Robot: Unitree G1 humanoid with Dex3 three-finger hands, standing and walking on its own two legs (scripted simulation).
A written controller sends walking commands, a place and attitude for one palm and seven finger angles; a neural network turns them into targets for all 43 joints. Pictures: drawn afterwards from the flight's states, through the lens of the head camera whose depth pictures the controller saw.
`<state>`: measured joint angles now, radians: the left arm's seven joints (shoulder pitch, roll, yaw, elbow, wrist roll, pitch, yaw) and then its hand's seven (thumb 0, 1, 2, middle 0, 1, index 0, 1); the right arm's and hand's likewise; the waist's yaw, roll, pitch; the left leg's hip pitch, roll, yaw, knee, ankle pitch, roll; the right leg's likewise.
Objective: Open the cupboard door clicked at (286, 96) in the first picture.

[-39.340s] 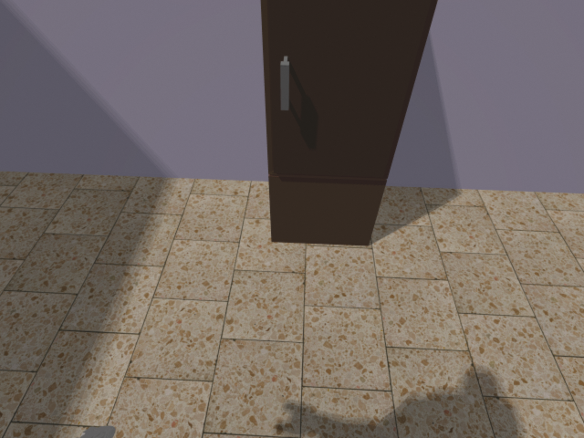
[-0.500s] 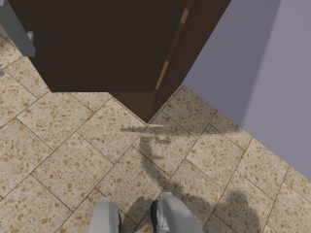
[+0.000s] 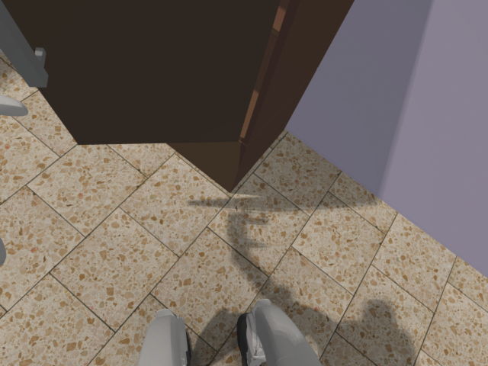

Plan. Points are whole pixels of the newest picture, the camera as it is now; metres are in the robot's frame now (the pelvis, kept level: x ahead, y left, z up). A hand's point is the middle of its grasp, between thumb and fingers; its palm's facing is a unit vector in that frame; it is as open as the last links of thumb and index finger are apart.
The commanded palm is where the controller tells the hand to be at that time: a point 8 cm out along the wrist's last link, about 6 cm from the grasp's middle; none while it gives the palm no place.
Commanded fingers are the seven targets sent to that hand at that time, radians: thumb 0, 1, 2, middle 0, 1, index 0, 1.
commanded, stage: slide the fingers in behind the handle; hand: left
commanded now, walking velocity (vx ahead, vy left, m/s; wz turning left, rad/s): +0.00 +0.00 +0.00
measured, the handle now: (17, 34) +0.58 +0.26 +0.09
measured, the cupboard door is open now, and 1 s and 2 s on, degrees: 44 44 44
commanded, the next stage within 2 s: close the thumb around the handle in 1.30 s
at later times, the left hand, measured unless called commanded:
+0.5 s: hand (16, 65) +0.53 +0.26 +0.09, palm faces +0.00 -1.00 +0.00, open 14.0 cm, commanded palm +0.51 +0.29 +0.09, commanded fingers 0.00 -0.50 0.30 -0.30 -1.20 -0.30 -1.20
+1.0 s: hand (36, 65) +0.53 +0.24 +0.08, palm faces +0.00 -1.00 +0.01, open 14.0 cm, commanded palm +0.51 +0.27 +0.09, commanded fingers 0.00 -0.50 0.30 -0.30 -1.20 -0.30 -1.20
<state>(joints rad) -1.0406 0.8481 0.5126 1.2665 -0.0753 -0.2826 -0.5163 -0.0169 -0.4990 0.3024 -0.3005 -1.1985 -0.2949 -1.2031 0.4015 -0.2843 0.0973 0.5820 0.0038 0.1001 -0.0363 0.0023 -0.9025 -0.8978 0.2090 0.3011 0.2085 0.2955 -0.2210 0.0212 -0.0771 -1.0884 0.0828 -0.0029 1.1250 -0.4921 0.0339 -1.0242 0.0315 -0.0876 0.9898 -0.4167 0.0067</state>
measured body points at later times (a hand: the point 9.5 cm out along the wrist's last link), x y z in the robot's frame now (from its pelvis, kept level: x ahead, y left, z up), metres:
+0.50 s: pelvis +0.00 +0.00 +0.01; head +0.16 +0.04 +0.42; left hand +0.52 +0.31 +0.09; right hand +0.00 -0.27 -0.09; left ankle +0.01 +0.09 -0.66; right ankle +0.02 -0.13 -0.66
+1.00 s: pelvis +0.01 +0.00 +0.01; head +0.16 +0.04 +0.43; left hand +0.52 +0.29 +0.09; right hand +0.00 -0.27 -0.09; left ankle +0.01 +0.09 -0.66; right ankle +0.02 -0.13 -0.66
